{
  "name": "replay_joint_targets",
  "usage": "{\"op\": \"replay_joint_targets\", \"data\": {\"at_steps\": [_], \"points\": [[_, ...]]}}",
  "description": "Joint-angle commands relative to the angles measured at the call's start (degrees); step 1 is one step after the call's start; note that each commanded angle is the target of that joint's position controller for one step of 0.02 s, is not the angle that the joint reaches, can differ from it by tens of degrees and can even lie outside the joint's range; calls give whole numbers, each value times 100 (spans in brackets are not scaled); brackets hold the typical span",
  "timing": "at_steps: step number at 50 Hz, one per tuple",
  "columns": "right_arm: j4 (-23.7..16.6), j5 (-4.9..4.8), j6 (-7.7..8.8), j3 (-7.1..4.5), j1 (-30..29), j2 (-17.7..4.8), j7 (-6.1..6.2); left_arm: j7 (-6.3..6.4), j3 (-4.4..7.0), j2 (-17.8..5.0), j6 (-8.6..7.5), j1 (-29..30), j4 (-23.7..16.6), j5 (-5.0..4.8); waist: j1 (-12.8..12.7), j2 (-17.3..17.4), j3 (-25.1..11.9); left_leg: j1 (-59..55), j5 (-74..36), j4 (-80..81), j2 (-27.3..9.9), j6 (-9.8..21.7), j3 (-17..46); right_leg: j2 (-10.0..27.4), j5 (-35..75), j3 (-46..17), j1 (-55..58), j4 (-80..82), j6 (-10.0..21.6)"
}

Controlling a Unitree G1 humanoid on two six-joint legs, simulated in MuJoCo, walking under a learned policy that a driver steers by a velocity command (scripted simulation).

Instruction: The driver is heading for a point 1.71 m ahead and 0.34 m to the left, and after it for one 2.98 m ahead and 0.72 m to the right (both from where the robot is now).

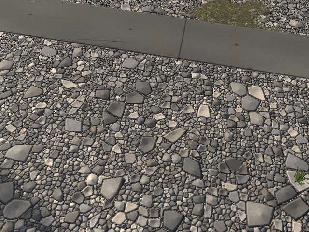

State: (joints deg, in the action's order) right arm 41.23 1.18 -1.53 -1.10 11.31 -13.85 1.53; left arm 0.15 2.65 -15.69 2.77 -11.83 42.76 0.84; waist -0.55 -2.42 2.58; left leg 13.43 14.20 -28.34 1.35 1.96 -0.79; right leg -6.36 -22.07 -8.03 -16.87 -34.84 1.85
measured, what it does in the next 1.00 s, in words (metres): steps on the spot: right foot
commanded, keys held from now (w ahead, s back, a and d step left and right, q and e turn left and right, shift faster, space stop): no key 0.94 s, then w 0.06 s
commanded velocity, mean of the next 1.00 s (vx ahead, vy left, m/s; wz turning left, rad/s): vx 0.01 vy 0.00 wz -0.04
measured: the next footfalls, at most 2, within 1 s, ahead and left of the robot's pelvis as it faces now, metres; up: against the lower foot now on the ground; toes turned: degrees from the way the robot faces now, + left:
right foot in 0.20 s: +0.01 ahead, -0.12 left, +0.00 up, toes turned +4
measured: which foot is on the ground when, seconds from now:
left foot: down 0.00-1.00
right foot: up 0.00-0.18, down 0.20-1.00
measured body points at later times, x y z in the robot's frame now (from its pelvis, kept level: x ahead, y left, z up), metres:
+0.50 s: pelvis -0.01 -0.01 +0.01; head -0.01 -0.01 +0.46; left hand +0.07 +0.25 -0.13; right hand +0.07 -0.27 -0.13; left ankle +0.00 +0.10 -0.74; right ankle -0.03 -0.12 -0.74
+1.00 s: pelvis -0.01 -0.01 +0.01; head +0.00 -0.01 +0.46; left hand +0.00 +0.23 -0.15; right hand +0.01 -0.25 -0.15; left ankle +0.00 +0.10 -0.74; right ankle -0.03 -0.12 -0.74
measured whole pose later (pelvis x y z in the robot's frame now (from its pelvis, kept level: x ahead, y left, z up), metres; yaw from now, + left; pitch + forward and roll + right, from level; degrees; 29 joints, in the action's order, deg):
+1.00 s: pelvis -0.01 -0.01 +0.01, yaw +0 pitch -2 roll +0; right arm 62.8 0.8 -0.5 0.0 15.1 -11.1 1.6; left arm 2.2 -0.4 -11.1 0.2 -14.4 65.4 0.6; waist 0.5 0.2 1.4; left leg 10.1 12.3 -23.6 0.7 1.0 0.1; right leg -2.6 -13.8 -2.9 -6.8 -22.2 1.5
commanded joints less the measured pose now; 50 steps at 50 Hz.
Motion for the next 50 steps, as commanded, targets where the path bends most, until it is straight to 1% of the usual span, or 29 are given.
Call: {"op": "replay_joint_targets", "data": {"at_steps": [1, 2, 3, 4, 6, 7, 8, 9, 10, 11, 12, 13, 14, 15, 16, 17, 19, 24, 31, 39, 47, 48, 49, 50], "points": [[-351, -25, 173, -117, -214, -721, -33, -6, 174, -628, -21, -89, -232, -1, -56, 1043, -154, -48, -1711, 1363, -1828, 1103, 1776, 194, -663, 45, -127, -1055, -117], [-354, -6, 172, -102, -342, -696, -21, -29, 166, -577, -20, -159, -139, -20, -120, 1072, -158, -111, -1792, 1280, -1517, 919, 1415, 211, -477, 118, -74, -1057, -179], [-298, -19, 184, -96, -335, -705, 2, -59, 139, -507, -12, -196, -94, 4, -133, 1187, -201, -305, -2163, 1150, -1368, 826, 1212, 273, -359, 205, -70, -839, -223], [-250, -17, 181, -109, -272, -734, -2, -67, 98, -423, -18, -208, -18, -1, -86, 1189, -278, -511, -2554, 986, -1227, 779, 1031, 269, -348, 349, -13, -591, -273], [-132, -27, 166, -123, -50, -746, -29, -47, 37, -319, -18, -92, 51, -38, 57, 1144, -452, -854, -2998, 742, -1191, 787, 978, 307, -221, 548, 140, 8, -304], [-81, -36, 152, -135, -1, -762, -38, -27, 17, -293, -15, -73, 97, -61, 78, 1147, -501, -929, -3056, 655, -1175, 769, 991, 315, -13, 622, 274, 395, -294], [-36, -51, 132, -150, -20, -786, -44, -6, -7, -257, -19, -113, 166, -68, 22, 1119, -521, -898, -2958, 560, -1112, 689, 956, 319, 435, 692, 523, 955, -267], [-1, -59, 118, -164, -36, -798, -46, 15, -30, -258, -41, -146, 228, -46, -28, 1051, -525, -716, -2705, 513, -1055, 537, 938, 401, 1174, 631, 906, 1536, -228], [11, -53, 130, -155, 25, -735, -53, 40, -17, -408, -79, -71, 241, 17, 28, 908, -561, -428, -2188, 550, -1019, 345, 997, 636, 1593, 286, 1282, 1677, -176], [-19, -38, 150, -143, 67, -666, -82, 68, -1, -621, -134, -54, 242, 84, 119, 589, -629, -132, -1594, 504, -887, 201, 911, 1065, 2114, -137, 1561, 1554, -105], [33, -88, 140, -112, 178, -504, -105, 75, 40, -729, -146, 151, 388, 4, 343, -244, -369, -310, -706, 820, -515, 114, 587, 1095, 2070, -175, 946, 1336, 56], [141, -48, 126, -120, 42, -613, -84, 57, -23, -466, -178, 224, 382, -11, 181, -122, -257, -508, -507, 788, -490, 54, 537, 1077, 1739, -198, 712, 1433, 74], [205, -40, 116, -148, -24, -667, -73, 61, -46, -414, -204, 182, 446, -1, 121, 14, -121, -447, -529, 745, -511, 64, 559, 1031, 1571, -163, 633, 1511, 47], [261, -43, 120, -143, -19, -646, -79, 88, -46, -455, -211, 145, 538, 16, 125, 3, -119, -498, -716, 749, -548, 81, 578, 1006, 1573, -155, 651, 1546, 42], [313, -36, 121, -157, -16, -659, -84, 119, -54, -466, -230, 66, 633, 1, 105, 8, -95, -503, -884, 725, -568, 99, 591, 989, 1643, -139, 662, 1558, 40], [363, -34, 134, -147, 15, -632, -82, 135, -49, -500, -245, 14, 728, -10, 113, -10, -162, -522, -957, 748, -592, 103, 604, 991, 1699, -129, 739, 1559, 42], [516, -48, 151, -138, 54, -609, -72, 145, -63, -473, -259, 7, 856, -13, 111, 66, -179, -519, -934, 799, -589, 85, 598, 1005, 1699, -129, 802, 1591, 54], [889, -47, 133, -125, 119, -586, -59, 163, -90, -457, -266, -12, 1200, -18, 109, 191, -28, -477, -687, 939, -581, 38, 613, 1022, 1447, -141, 745, 1724, 92], [1357, -50, 142, -85, 255, -544, -28, 185, -133, -385, -290, -79, 1612, -27, 110, 253, -9, -494, -650, 998, -599, 24, 627, 1021, 1412, -110, 747, 1801, 121], [1766, -50, 142, -17, 424, -432, 7, 203, -195, -241, -297, -225, 1954, -33, 113, 234, 27, -480, -664, 980, -610, 27, 626, 1004, 1441, -63, 707, 1810, 126], [2038, -52, 148, 36, 556, -294, 35, 222, -242, -104, -303, -399, 2173, -36, 109, 236, 63, -454, -723, 945, -612, 31, 619, 992, 1514, -21, 680, 1770, 119], [2076, -45, 143, 41, 611, -269, 33, 221, -249, -80, -300, -480, 2208, -29, 102, 231, -59, -496, -242, 956, -552, 42, 589, 944, 1014, -6, 706, 1814, 141], [2082, -35, 126, 11, 622, -322, 28, 222, -215, -149, -284, -523, 2214, -23, 95, 200, -6, -409, 441, 843, -430, 82, 524, 860, 275, 2, 608, 1778, 206], [2055, -22, 102, -25, 620, -380, 18, 217, -165, -251, -254, -565, 2192, -17, 80, 142, 81, -214, 1343, 661, -296, 171, 461, 790, -730, -33, 448, 1701, 327]]}}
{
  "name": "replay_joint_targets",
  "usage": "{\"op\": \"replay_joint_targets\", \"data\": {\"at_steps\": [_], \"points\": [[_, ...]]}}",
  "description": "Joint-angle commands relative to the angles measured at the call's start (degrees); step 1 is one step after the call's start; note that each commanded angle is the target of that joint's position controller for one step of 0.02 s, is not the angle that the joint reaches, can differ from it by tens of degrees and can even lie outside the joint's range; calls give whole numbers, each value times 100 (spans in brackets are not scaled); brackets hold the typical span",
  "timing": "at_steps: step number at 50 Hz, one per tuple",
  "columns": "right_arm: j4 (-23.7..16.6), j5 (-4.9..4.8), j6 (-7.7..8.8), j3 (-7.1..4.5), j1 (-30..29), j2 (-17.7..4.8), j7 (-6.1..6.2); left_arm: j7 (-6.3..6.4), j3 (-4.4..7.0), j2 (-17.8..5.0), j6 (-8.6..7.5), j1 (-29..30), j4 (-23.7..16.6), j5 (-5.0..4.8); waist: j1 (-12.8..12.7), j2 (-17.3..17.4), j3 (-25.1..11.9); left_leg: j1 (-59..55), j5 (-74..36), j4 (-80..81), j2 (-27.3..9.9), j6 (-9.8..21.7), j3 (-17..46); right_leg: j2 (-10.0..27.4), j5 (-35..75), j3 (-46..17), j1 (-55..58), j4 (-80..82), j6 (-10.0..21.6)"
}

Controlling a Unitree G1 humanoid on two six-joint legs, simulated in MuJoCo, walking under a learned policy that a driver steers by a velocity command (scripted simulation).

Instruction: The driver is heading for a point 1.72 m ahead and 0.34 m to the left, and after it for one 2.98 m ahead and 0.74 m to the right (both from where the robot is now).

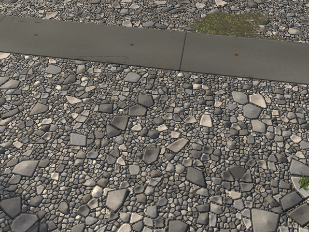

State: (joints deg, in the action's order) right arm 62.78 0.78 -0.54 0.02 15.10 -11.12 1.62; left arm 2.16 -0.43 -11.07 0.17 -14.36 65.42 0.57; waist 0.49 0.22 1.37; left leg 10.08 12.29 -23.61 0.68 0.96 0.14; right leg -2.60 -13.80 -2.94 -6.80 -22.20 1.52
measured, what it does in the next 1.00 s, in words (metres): walks ahead: right foot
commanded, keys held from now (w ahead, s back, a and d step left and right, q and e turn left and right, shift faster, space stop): w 0.80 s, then w+q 0.20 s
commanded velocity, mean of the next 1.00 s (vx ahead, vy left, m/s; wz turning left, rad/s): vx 0.41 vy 0.00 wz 0.04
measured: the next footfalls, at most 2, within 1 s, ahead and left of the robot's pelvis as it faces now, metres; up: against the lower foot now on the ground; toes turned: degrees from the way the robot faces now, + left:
right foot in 0.66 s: +0.42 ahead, -0.04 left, +0.00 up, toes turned -4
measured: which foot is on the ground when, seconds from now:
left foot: down 0.00-0.64, up 0.66-1.00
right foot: down 0.00-0.22, up 0.24-0.64, down 0.66-1.00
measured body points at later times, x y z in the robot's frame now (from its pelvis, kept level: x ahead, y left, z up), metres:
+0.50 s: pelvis +0.16 +0.04 +0.00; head +0.19 +0.05 +0.44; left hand +0.29 +0.27 -0.15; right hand +0.05 -0.18 -0.14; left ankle +0.03 +0.11 -0.74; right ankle +0.26 -0.08 -0.69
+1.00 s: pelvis +0.45 +0.01 +0.00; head +0.47 +0.01 +0.45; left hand +0.38 +0.25 -0.15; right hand +0.58 -0.21 -0.14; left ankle +0.59 +0.17 -0.68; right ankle +0.38 -0.04 -0.74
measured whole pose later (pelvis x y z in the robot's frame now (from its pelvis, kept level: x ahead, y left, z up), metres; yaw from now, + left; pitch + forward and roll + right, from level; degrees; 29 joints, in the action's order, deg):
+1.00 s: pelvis +0.45 +0.01 +0.00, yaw +4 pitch +0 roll -1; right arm 53.9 1.4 1.9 -2.3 8.0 -11.6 -2.0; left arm 0.4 1.7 -10.4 -6.3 -24.6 62.0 0.9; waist -1.3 1.8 2.5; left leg 38.3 2.6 -49.4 -5.2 3.5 0.3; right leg -5.7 -13.3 8.7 1.0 -11.8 5.8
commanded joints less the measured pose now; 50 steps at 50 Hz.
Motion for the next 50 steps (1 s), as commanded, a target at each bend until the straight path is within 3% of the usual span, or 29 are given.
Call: {"op": "replay_joint_targets", "data": {"at_steps": [1, 3, 5, 6, 8, 10, 11, 12, 13, 14, 16, 19, 21, 25, 27, 29, 31, 32, 33, 34, 35, 36, 37, 39, 41, 44, 50], "points": [[-149, 44, -20, -155, 199, -663, -13, -1, 176, -754, 34, -350, -110, 30, -51, -151, 442, 462, 2239, 79, -175, 355, 404, 434, -2400, -678, -789, 453, 484], [-286, 72, 2, -132, 43, -483, -57, -17, 210, -725, 33, -582, -131, 35, -172, -345, 857, 1139, 2482, -322, -83, 400, 386, 715, -3138, -1227, -843, 640, 734], [-460, 133, 121, -88, -177, -234, -112, -10, 310, -890, -19, -974, -46, 43, -306, -862, 800, 1666, 1409, -1200, 109, 308, -149, 1393, -3227, -2178, -239, 1188, 1086], [-539, 159, 191, -103, -266, -283, -135, -19, 359, -947, -49, -986, -48, 52, -313, -916, 811, 1722, 1074, -1477, -2, 309, -247, 1685, -3023, -2452, -220, 1358, 1232], [-613, 108, 316, -155, -168, -396, -192, -55, 402, -958, -118, -768, -148, 58, -121, -754, 734, 1369, 1211, -1305, -99, 385, -218, 1668, -2625, -2251, -440, 1284, 1211], [-343, 15, 409, -174, 739, -263, -203, -81, 411, -860, -160, -249, -329, 0, 401, -623, 744, -328, 895, -239, 98, 492, -351, 1178, -2297, -1517, -1563, 738, 922], [-120, 22, 452, -243, 1405, -437, -148, -95, 371, -658, -218, 38, -487, 8, 668, -89, 712, -1395, 1016, 276, -205, 545, 261, 751, -1854, -966, -2400, -112, 691], [53, 55, 482, -407, 2175, -1032, -100, -156, 248, -193, -299, 268, -737, -35, 903, 1405, 461, -2142, 2529, 1353, -1454, 903, 2454, -84, -1415, 175, -3349, -2006, 377], [211, 29, 434, -467, 2508, -1190, -108, -196, 325, -553, -346, 415, -896, 166, 812, 1346, 598, -2023, 2619, 1661, -2239, 1220, 3592, -43, -1702, 362, -3882, -3167, 377], [40, 60, 437, -386, 1962, -866, -112, -249, 354, -620, -375, 412, -849, 234, 472, 496, 859, -1616, 2319, 1554, -2117, 1219, 3227, 300, -1237, 127, -3921, -3794, 438], [-227, 66, 527, -319, 1279, -656, -129, -353, 316, -386, -448, 207, -738, 144, 114, 197, 780, -1241, 1195, 1644, -1673, 1037, 2248, 578, -384, 118, -3628, -3941, 392], [-119, 28, 634, -221, 1468, -453, -110, -418, 345, -396, -374, 303, -801, 176, 34, 406, 563, -1348, -1071, 1532, -1303, 924, 1246, 586, 81, 438, -3528, -3812, 209], [-6, 15, 652, -171, 1732, -383, -94, -414, 326, -323, -319, 662, -967, 162, 68, 436, 519, -1438, -2347, 1383, -1171, 902, 807, 510, 209, 654, -3652, -3620, 125], [12, 27, 649, -107, 1763, -395, -59, -427, 195, -130, -289, 1732, -1444, 81, 212, 554, 719, -949, -3064, 1473, -926, 836, 345, 281, 695, 1049, -3080, -2101, 109], [52, 32, 663, -113, 1799, -508, -45, -405, 172, -166, -275, 1902, -1570, 44, 215, 663, 718, -891, -3573, 1465, -1008, 818, 280, 139, 812, 1201, -2514, -1498, 241], [57, 21, 694, -131, 1661, -629, -35, -333, 237, -365, -284, 1553, -1552, 35, -39, 686, 481, -1082, -4969, 968, -1140, 745, 178, -46, 795, 1204, -1818, -1249, 475], [24, 15, 679, -170, 1472, -765, -14, -248, 385, -651, -353, 306, -1185, 25, -592, 650, -199, -1298, -5868, -459, -1156, 641, 80, -254, 689, 1088, -618, -989, 713], [-9, -17, 655, -184, 1341, -810, -25, -198, 472, -780, -397, -536, -919, 61, -981, 572, -585, -869, -5232, -1566, -1024, 581, -29, -107, 849, 933, 443, -592, 832], [-151, -25, 644, -126, 1425, -570, -64, -144, 605, -1228, -419, -1343, -775, 207, -1155, 25, -1160, 160, -3124, -3240, -736, 552, -190, 1098, -251, -411, 1649, -464, 1070], [-192, -172, 597, -45, 2192, 119, -136, -187, 673, -1551, -388, -1344, -815, 279, -617, -1162, -1755, 2065, 1825, -5529, 352, 376, -195, 2747, -556, -3501, 2778, 199, 2035], [-252, -34, 563, -207, 1558, -542, -119, -251, 649, -1273, -353, -872, -844, 26, -645, -240, -1275, 2558, 1366, -5795, 101, 520, 397, 2422, -1479, -3697, 2115, 780, 1925], [-496, -2, 588, -245, 965, -582, -145, -260, 549, -951, -382, -205, -963, -29, -403, -248, -359, 2733, 740, -5498, -193, 552, 348, 2249, -1432, -2736, 1177, 1002, 1709], [-543, 18, 612, -254, 737, -526, -158, -280, 471, -633, -449, 58, -978, 4, -250, 5, 28, 2502, 436, -5183, -366, 553, 322, 2006, -650, -2150, 466, 1194, 1548], [-499, 123, 484, -252, 894, -296, -213, -235, 346, -285, -549, -32, -816, 27, 113, -29, 168, 1876, 330, -4700, -557, 446, 311, 1582, 380, -1220, -333, 1337, 1247], [-515, 137, 367, -246, 901, -133, -262, -205, 333, -340, -655, -359, -674, 33, 211, -128, 208, 1815, 366, -4396, -579, 343, 224, 1504, 1088, -788, -472, 1396, 1228], [-772, 124, 248, -278, 210, -222, -317, -178, 355, -552, -718, -676, -607, 51, 154, -196, 421, 2440, -196, -3894, -646, 259, 148, 1394, 1266, -191, -383, 1633, 1066], [-1275, 31, 290, -186, -1181, -110, -391, -134, 271, -486, -739, -1144, -578, 18, -182, -294, 516, 2560, -1438, -2012, -436, 250, -345, 1184, 2580, 755, 124, 1592, 620]]}}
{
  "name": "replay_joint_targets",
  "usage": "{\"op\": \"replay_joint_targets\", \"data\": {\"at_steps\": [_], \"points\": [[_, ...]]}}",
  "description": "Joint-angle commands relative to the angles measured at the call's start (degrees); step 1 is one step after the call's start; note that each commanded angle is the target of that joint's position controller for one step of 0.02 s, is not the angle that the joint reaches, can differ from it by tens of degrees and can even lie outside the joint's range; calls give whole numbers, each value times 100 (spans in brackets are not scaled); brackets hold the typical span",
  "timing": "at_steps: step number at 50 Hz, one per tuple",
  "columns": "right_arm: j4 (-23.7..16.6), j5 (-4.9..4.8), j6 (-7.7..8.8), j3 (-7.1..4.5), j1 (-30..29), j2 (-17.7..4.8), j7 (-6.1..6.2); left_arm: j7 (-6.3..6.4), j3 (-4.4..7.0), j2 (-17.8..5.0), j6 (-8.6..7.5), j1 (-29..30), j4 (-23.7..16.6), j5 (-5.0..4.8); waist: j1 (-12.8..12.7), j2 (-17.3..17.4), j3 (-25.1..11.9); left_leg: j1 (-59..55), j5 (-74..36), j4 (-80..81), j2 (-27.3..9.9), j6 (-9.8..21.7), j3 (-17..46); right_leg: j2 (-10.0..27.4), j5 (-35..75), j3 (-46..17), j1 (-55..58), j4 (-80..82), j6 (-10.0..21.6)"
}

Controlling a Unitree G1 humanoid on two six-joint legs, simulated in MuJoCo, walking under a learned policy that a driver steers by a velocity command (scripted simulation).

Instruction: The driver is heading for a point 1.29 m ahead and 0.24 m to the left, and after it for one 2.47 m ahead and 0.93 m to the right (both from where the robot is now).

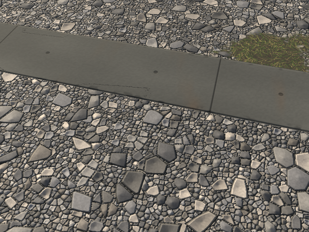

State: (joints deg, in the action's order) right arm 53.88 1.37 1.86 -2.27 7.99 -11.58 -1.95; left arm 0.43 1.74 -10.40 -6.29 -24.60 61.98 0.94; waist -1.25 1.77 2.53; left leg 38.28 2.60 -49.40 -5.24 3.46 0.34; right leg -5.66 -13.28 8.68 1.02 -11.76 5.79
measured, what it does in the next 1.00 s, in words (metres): walks ahead, turning left: left foot, then right foot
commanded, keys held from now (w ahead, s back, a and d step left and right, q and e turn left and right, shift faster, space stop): w+q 0.50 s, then w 0.50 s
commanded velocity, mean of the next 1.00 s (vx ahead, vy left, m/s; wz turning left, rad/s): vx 0.50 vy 0.00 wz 0.36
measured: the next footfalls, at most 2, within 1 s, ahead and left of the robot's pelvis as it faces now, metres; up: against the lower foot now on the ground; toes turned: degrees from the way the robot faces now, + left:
left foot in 0.20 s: +0.27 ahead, +0.09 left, +0.00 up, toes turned +11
right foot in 0.74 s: +0.62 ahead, +0.02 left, +0.00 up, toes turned +20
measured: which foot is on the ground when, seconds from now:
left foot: up 0.00-0.18, down 0.20-0.74, up 0.76-1.00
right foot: down 0.00-0.18, up 0.20-0.72, down 0.74-1.00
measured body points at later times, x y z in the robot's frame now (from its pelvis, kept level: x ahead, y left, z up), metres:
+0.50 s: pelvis +0.28 +0.05 +0.00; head +0.31 +0.08 +0.45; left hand +0.38 +0.33 -0.12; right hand +0.34 -0.21 -0.13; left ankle +0.23 +0.08 -0.74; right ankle +0.45 -0.10 -0.67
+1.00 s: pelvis +0.57 +0.08 +0.00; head +0.60 +0.07 +0.45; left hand +0.48 +0.33 -0.13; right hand +0.76 -0.12 -0.13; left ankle +0.55 +0.23 -0.67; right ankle +0.59 +0.01 -0.74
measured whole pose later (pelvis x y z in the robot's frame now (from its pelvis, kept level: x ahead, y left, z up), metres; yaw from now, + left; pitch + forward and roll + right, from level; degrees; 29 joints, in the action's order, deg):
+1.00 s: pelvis +0.57 +0.08 +0.00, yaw +22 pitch +0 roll -1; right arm 49.3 2.4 2.1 -2.7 12.1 -14.6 -1.8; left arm -0.7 2.5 -12.8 -5.3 -21.6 53.3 0.6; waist -1.0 2.7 1.5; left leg 32.5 12.9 -58.5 -3.2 2.3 1.8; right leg -4.1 -9.9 3.6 -6.9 -16.1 4.5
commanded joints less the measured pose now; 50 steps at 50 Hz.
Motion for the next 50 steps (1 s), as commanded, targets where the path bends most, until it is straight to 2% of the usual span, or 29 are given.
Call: {"op": "replay_joint_targets", "data": {"at_steps": [1, 4, 6, 8, 9, 10, 11, 12, 13, 14, 15, 16, 18, 21, 26, 31, 32, 34, 35, 36, 37, 38, 39, 40, 41, 42, 44, 46, 50], "points": [[-455, -28, 55, 61, -661, -49, -39, 62, 47, -566, -92, -246, -199, -18, -74, -463, 414, -265, -522, 815, 197, 35, -487, 1541, 2731, -323, -463, 525, 170], [-626, -5, 77, 61, -979, -108, -39, 134, 48, -641, -50, -504, -111, 24, -152, -480, 404, -271, -229, 1335, 373, 209, -740, 1733, 3653, -102, 301, 166, 137], [-608, 21, 88, 6, -746, -209, -13, 201, 73, -776, -15, -432, -124, 31, 27, -607, 185, -676, 291, 1467, 662, 414, -939, 1834, 5274, 79, 684, -482, 73], [-392, 39, 102, -102, 60, -393, 34, 249, 126, -942, 61, -286, -181, 62, 403, -770, -266, -1485, 863, 1555, 1009, 686, -1057, 1924, 6388, 210, 811, -1750, 57], [-179, 65, 130, -194, 736, -544, 46, 233, 154, -1018, 106, -213, -242, 62, 684, -797, -619, -2279, 863, 1886, 1111, 855, -968, 1923, 6008, 253, 573, -2759, 52], [18, 152, 148, -336, 1519, -856, 80, 193, 165, -1046, 109, -4, -397, 26, 1121, -599, -982, -3550, 903, 2236, 708, 1150, -297, 1816, 4703, 328, -446, -4215, -42], [-51, 198, 106, -530, 1776, -1513, 149, 62, 79, -516, 72, -230, -759, -100, 877, 699, -1591, -5455, 831, 2279, -1083, 2044, 2461, 884, 288, 364, -2883, -6577, -341], [-47, 19, 21, -532, 1729, -1510, 115, 12, 152, -798, 7, 243, -978, -53, 864, 377, -1838, -5722, 786, 3122, -1505, 2387, 4252, 268, -1581, -822, -3985, -7464, -343], [-62, -64, 2, -492, 1296, -1375, 137, -23, 157, -823, -69, 793, -1195, -33, 685, 31, -895, -5017, 863, 3334, -1310, 2106, 3312, 737, -942, -1161, -4531, -7163, -282], [-105, -74, 15, -420, 996, -1050, 139, -31, 155, -834, -124, 860, -1230, -47, 471, -302, -415, -4240, 422, 3514, -1124, 1819, 2754, 936, -511, -1100, -4318, -6642, -296], [-152, -72, 48, -367, 765, -860, 155, -17, 168, -788, -85, 832, -1197, -1, 223, -529, -121, -3609, -201, 3599, -824, 1571, 2261, 1080, -399, -1089, -3976, -6195, -358], [-164, -110, 88, -314, 667, -722, 186, -17, 159, -722, 31, 722, -1220, 104, 28, -481, -63, -3166, -632, 3655, -565, 1429, 1874, 1156, -377, -1086, -3614, -5877, -470], [-157, -144, 207, -301, 786, -780, 193, -61, 147, -599, 253, 676, -1284, 202, -86, -288, -164, -2869, -1255, 3666, -290, 1363, 1523, 1176, -380, -1001, -3326, -5486, -647], [-140, -148, 248, -352, 1122, -1020, 197, -106, 143, -612, 376, 1271, -1593, 197, 26, -51, -69, -2750, -1445, 3749, -57, 1228, 1345, 1182, 175, -832, -3609, -4779, -838], [-151, -129, 181, -346, 1759, -1019, 202, -154, 102, -663, 393, 2406, -2062, 148, 472, 189, -38, -3447, -1522, 3635, 26, 927, 1497, 1029, 1095, -802, -4122, -3507, -870], [-90, -50, 203, -283, 2138, -951, 281, -216, 8, -640, 293, 3112, -2370, 93, 738, 266, 61, -4134, -2000, 3489, -190, 853, 1545, 803, 1334, -668, -3894, -2394, -604], [-97, -37, 218, -284, 2098, -999, 304, -216, 15, -691, 268, 3070, -2397, 83, 672, 291, 73, -4206, -2172, 3427, -282, 806, 1579, 771, 1257, -700, -3684, -2198, -504], [-161, -26, 262, -304, 1806, -1158, 329, -173, 87, -886, 216, 2441, -2249, 71, 306, 342, -73, -4143, -3132, 3015, -337, 606, 1488, 571, 851, -693, -2704, -1843, -276], [-165, -6, 281, -318, 1726, -1232, 315, -120, 155, -1029, 181, 1827, -2054, 54, 46, 317, -363, -4161, -3807, 2375, -246, 528, 1398, 387, 627, -635, -2001, -1721, -164], [-172, -13, 299, -313, 1643, -1241, 277, -52, 215, -1145, 125, 978, -1807, 63, -373, 114, -808, -3893, -3659, 1345, 13, 434, 1152, 451, 829, -659, -941, -1400, -20], [-330, -47, 324, -229, 1743, -938, 242, 37, 301, -1504, 82, 90, -1709, 192, -631, -388, -1544, -2972, -1927, -185, 311, 361, 964, 1601, 243, -1881, 427, -1441, 246], [-273, -292, 286, -150, 2757, -427, 214, -2, 464, -2055, 141, -121, -1587, 251, -210, -1931, -2226, -1173, 2479, -2137, 1384, 92, 437, 3068, 83, -4686, 1804, -900, 1187], [-174, -66, 250, -210, 2436, -952, 256, -70, 384, -1515, 228, 270, -1629, 83, -137, -895, -1653, -521, 2523, -2583, 1038, 183, 717, 2854, -862, -5142, 1202, -436, 1078], [-312, -23, 249, -223, 1791, -958, 221, -86, 284, -1122, 225, 854, -1731, 27, -32, -419, -705, -417, 1938, -2456, 784, 169, 698, 2611, -860, -4120, 262, -311, 928], [-414, -15, 262, -188, 1442, -856, 186, -106, 223, -896, 194, 1085, -1716, 64, 24, -185, -365, -507, 1618, -2172, 603, 158, 649, 2326, -205, -3440, -297, -176, 783], [-460, 21, 225, -186, 1307, -806, 147, -93, 191, -824, 157, 1043, -1631, 64, 102, -342, -200, -614, 1534, -1937, 468, 136, 588, 2082, 414, -2899, -599, -92, 655], [-436, 90, 115, -151, 1426, -673, 79, -93, 156, -748, 74, 843, -1428, 17, 256, -644, -236, -940, 1454, -1620, 368, 42, 457, 1814, 1129, -2335, -892, 51, 535], [-464, 112, 59, -127, 1323, -589, 34, -109, 174, -817, -6, 596, -1283, -34, 297, -650, -240, -768, 1354, -1428, 298, -35, 296, 1764, 1559, -2062, -854, 165, 597], [-788, 110, 36, -55, 300, -517, -22, -105, 181, -861, 5, 202, -1089, -55, 128, -583, 57, -65, 630, -586, 20, -222, -31, 1628, 1717, -1655, -711, 494, 613]]}}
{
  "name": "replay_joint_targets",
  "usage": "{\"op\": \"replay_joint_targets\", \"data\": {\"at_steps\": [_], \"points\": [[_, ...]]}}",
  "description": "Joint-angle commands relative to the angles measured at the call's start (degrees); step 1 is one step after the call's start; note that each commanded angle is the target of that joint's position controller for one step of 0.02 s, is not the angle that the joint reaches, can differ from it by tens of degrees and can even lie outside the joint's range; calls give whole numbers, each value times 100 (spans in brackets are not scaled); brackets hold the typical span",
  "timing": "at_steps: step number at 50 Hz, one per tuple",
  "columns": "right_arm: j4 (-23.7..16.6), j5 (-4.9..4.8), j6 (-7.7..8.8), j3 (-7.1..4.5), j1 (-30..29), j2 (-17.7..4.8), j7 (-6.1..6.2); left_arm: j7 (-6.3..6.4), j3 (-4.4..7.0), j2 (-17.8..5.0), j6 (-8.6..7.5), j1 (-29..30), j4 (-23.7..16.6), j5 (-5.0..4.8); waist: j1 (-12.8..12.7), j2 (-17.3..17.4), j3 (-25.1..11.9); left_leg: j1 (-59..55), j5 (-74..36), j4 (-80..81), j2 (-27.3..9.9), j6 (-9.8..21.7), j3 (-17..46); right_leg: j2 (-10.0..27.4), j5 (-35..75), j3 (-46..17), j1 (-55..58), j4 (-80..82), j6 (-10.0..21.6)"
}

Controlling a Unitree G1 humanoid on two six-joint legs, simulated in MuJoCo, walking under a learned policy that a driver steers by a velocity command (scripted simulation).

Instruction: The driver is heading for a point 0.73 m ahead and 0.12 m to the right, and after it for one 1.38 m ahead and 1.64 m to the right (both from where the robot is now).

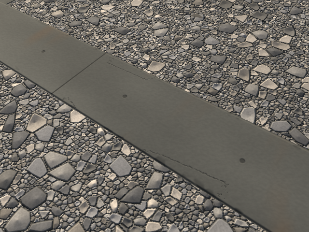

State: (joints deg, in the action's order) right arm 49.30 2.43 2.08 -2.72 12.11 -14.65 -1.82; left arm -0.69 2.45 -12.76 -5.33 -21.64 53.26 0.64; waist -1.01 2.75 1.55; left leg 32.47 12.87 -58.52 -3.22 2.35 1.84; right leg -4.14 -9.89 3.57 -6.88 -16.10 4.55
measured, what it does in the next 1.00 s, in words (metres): walks ahead, turning right: left foot, then right foot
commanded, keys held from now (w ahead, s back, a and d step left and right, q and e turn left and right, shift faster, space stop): w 0.20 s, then w+e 0.80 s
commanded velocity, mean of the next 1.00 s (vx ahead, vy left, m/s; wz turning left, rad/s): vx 0.50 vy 0.00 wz -0.32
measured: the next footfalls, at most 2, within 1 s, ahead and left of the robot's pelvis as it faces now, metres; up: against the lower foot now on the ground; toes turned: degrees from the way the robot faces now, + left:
left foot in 0.28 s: +0.30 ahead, +0.12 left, +0.00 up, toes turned +2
right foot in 0.84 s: +0.54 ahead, -0.10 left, +0.00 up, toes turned -23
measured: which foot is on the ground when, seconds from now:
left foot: up 0.00-0.26, down 0.28-0.84, up 0.86-1.00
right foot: down 0.00-0.28, up 0.30-0.82, down 0.84-1.00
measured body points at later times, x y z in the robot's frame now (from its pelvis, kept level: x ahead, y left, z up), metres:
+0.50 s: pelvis +0.26 +0.05 +0.00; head +0.28 +0.07 +0.45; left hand +0.33 +0.31 -0.15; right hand +0.29 -0.21 -0.13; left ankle +0.26 +0.12 -0.75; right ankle +0.25 -0.09 -0.66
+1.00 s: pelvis +0.50 -0.04 -0.01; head +0.52 -0.06 +0.44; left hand +0.68 +0.18 -0.14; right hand +0.49 -0.32 -0.14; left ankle +0.50 +0.12 -0.65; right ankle +0.51 -0.09 -0.75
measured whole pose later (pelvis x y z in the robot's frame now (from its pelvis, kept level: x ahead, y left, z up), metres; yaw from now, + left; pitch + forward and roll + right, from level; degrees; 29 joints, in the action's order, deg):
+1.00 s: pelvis +0.50 -0.04 -0.01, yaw -24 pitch +0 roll +0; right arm 47.4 2.0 3.8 -2.5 12.3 -13.5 -0.1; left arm -0.3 4.6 -15.3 -1.3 -13.9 50.0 0.5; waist 0.3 0.9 3.4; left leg 26.7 19.3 -69.1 -5.3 -0.6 0.0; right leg -7.9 -10.8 2.7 -14.8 -25.2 8.1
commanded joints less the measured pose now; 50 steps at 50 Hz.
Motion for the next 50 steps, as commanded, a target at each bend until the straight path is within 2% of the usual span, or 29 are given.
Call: {"op": "replay_joint_targets", "data": {"at_steps": [1, 4, 9, 11, 12, 13, 14, 15, 16, 17, 18, 20, 21, 23, 25, 31, 35, 36, 38, 40, 41, 42, 43, 44, 45, 46, 47, 48, 50], "points": [[-410, -9, 23, 18, -365, -174, -43, 6, 104, -613, -81, -174, -175, -32, 51, -669, 196, 533, -587, 678, -197, -148, -257, 1405, 1498, -1020, 108, 936, 699], [-587, -51, 49, 106, -974, -48, -55, 12, 107, -669, -75, -442, -56, -33, -109, -695, 234, 284, -1049, 1641, -110, -171, -459, 1336, 1906, -775, 213, 883, 609], [-769, -85, 95, 108, -1489, -160, -11, 69, 115, -760, -24, -720, 125, 27, -198, -722, 299, 21, -871, 2453, 71, 42, -546, 1635, 2499, -798, 868, 544, 583], [-734, -68, 140, 65, -1287, -242, 29, 102, 124, -807, 6, -645, 163, 38, -39, -713, 223, -490, -489, 2730, 229, 200, -554, 1704, 3329, -821, 1000, 85, 506], [-592, -53, 178, 17, -828, -313, 69, 112, 130, -852, 24, -584, 176, 35, 178, -694, 4, -1094, -355, 2950, 397, 287, -581, 1641, 3966, -810, 1001, -464, 444], [-299, -8, 246, -54, 39, -435, 124, 103, 117, -839, 46, -497, 167, 8, 559, -496, -454, -2218, -569, 3339, 467, 421, -589, 1405, 4004, -642, 719, -1434, 341], [-96, 125, 314, -170, 1036, -820, 206, 89, 60, -684, 32, -407, -3, -50, 921, -108, -1138, -3725, -237, 3408, -481, 678, 369, 1130, 2563, -481, -330, -2852, 232], [-79, 219, 290, -311, 1372, -1388, 228, 74, -93, 18, 49, -1039, -154, -247, 667, 1124, -1835, -5254, 132, 3803, -2216, 1280, 2816, 203, -1318, 5, -2344, -4842, -21], [-106, -31, 201, -296, 1179, -1140, 187, 140, 103, -702, 122, -898, -18, -81, 670, 496, -1695, -4686, 564, 4193, -2243, 1345, 3365, 258, -1887, -549, -2744, -5502, 54], [-180, -81, 191, -182, 597, -741, 170, 117, 147, -718, 136, -483, -102, -40, 439, 176, -803, -3889, 677, 4373, -1953, 1171, 2473, 543, -1408, -711, -2876, -5516, 93], [-199, -93, 236, -107, 279, -437, 148, 77, 115, -544, 134, -241, -133, -32, 335, 54, -317, -3195, 333, 4658, -1679, 1003, 1787, 741, -1037, -704, -2771, -5266, 77], [-102, -109, 322, -36, 144, -178, 195, -6, 143, -437, 274, -198, -89, 85, 81, 145, 42, -2495, -294, 4950, -1165, 565, 796, 923, -700, -686, -2397, -4926, 20], [-72, -113, 375, -49, 204, -252, 211, -49, 141, -342, 349, -308, -89, 99, -1, 286, -46, -2422, -629, 4972, -1226, 600, 592, 906, -628, -632, -2275, -4931, -24], [20, -173, 473, -78, 390, -303, 215, -99, 155, -282, 437, -81, -172, 107, -52, 135, 25, -2452, -1101, 5071, -1186, 620, 202, 951, -389, -585, -2529, -4913, -85], [87, -173, 500, -100, 553, -350, 235, -141, 166, -273, 478, 302, -304, 114, -23, 59, 119, -2589, -1282, 5154, -1142, 603, -142, 1020, -6, -538, -2951, -4773, -145], [299, -145, 466, -83, 970, -340, 267, -240, 77, -145, 471, 1481, -745, 105, 172, 84, 374, -2871, -2045, 5087, -966, 498, -1023, 930, 992, -145, -3196, -3224, -203], [474, -130, 402, -111, 1364, -473, 326, -298, 22, -150, 456, 2127, -1042, 139, 357, 86, 479, -3495, -2783, 4855, -1171, 466, -1349, 789, 818, 291, -3054, -2362, 26], [504, -122, 370, -118, 1403, -506, 344, -302, 27, -175, 452, 2173, -1087, 149, 343, 101, 468, -3671, -3158, 4700, -1214, 450, -1432, 718, 624, 367, -2972, -2229, 114], [513, -108, 310, -146, 1338, -640, 380, -276, 69, -256, 458, 2019, -1088, 158, 196, 226, 290, -3913, -4730, 4106, -1256, 403, -1628, 414, 89, 580, -2504, -2073, 336], [496, -96, 209, -200, 1251, -831, 396, -222, 166, -421, 441, 1339, -922, 159, -126, 344, -153, -4011, -5901, 2860, -1285, 397, -1729, 9, -518, 704, -1685, -1941, 611], [454, -114, 153, -220, 1203, -899, 378, -177, 253, -558, 390, 675, -726, 177, -414, 262, -544, -3710, -5517, 1780, -1258, 345, -1765, -161, -501, 622, -821, -1574, 771], [315, -135, 144, -210, 1082, -858, 348, -95, 413, -941, 350, -204, -477, 252, -849, -167, -1031, -2624, -3988, 173, -1109, 152, -1803, 300, -661, -225, 577, -1101, 1049], [-158, -234, 217, -107, 1130, -235, 241, -31, 603, -1648, 401, -53, -608, 184, -468, -1806, -1498, 163, 1247, -2234, 167, -267, -1686, 2099, -680, -3452, 2476, -641, 1908], [-369, -181, 300, -164, 594, -661, 194, -11, 606, -1728, 480, -195, -703, 73, -652, -814, -1720, 957, 1595, -2826, 419, -270, -272, 2445, -145, -4568, 2517, -26, 2189], [-493, -208, 370, -119, 165, -523, 168, 53, 545, -1501, 492, 44, -620, 40, -541, -443, -973, 1299, 1059, -2596, 27, -202, 4, 2330, 214, -3602, 2011, -7, 2001], [-449, -225, 424, -96, 287, -499, 179, 71, 457, -1150, 454, 270, -566, -5, -244, -104, -369, 1003, 691, -1878, -207, -187, -22, 2092, 852, -3006, 1103, 91, 1697], [-445, -141, 373, -110, 262, -488, 188, 90, 396, -964, 398, 495, -574, -15, -8, 14, -144, 666, 629, -1359, -357, -218, 32, 1738, 1278, -2558, 576, 145, 1443], [-395, -24, 257, -103, 428, -467, 188, 103, 350, -847, 349, 685, -619, -38, 174, -26, -121, 283, 589, -1132, -376, -284, 18, 1502, 1630, -2223, 199, 214, 1343], [-411, 59, 54, -97, 541, -395, 143, 72, 322, -860, 225, 623, -621, -80, 292, -170, -229, 2, 585, -772, -360, -402, -41, 1277, 2073, -1967, -71, 279, 1316]]}}
Velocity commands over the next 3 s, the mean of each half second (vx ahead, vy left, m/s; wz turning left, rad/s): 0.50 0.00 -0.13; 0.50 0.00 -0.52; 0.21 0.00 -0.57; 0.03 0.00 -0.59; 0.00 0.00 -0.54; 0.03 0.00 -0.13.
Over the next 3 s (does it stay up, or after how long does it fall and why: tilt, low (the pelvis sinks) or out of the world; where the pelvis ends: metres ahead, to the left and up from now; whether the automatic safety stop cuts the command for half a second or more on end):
stays up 0.65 -0.08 -0.01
